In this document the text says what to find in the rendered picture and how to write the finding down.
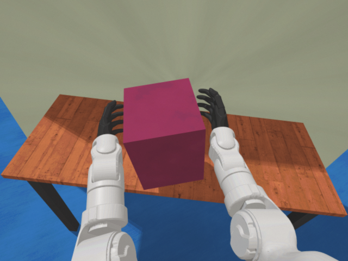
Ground left robot upper arm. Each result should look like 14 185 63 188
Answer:
72 231 138 261

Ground table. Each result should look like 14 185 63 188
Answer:
1 94 347 232

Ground right robot upper arm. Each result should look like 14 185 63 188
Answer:
230 209 338 261

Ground robot left forearm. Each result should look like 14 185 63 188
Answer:
71 134 128 261

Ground carton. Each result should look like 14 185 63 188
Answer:
123 78 206 190

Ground robot right forearm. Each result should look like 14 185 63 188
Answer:
208 127 297 242

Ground left robot hand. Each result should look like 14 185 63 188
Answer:
97 100 123 137

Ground right robot hand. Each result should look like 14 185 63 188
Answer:
197 88 229 130

